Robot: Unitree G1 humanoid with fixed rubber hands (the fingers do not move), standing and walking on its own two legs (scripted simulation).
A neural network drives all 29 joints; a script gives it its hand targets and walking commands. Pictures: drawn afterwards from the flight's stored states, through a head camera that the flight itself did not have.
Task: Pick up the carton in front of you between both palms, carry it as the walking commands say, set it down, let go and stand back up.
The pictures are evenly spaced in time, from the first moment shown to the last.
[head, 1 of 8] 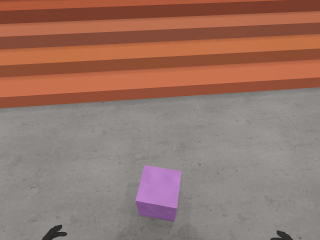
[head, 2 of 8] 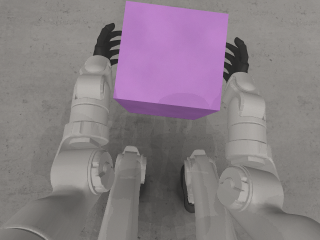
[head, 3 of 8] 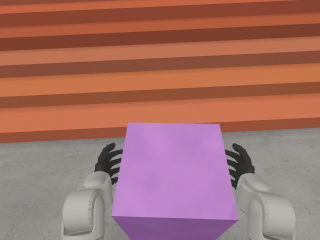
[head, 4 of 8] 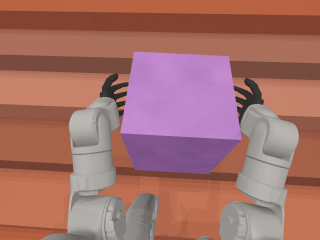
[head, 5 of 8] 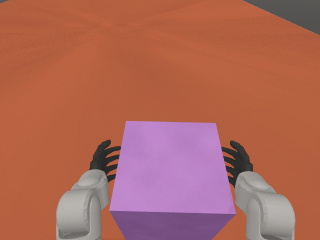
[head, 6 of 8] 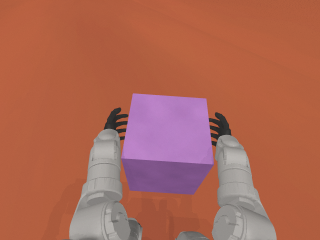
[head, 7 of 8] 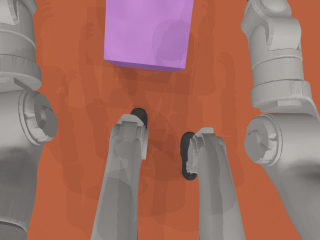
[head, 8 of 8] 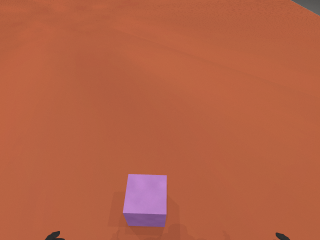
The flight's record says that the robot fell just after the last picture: no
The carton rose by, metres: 2.00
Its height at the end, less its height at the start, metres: +1.25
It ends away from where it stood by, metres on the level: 5.87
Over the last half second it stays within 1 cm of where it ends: yes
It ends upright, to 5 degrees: yes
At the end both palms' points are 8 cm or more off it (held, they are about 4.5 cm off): yes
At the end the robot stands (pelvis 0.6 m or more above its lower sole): yes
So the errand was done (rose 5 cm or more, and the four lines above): yes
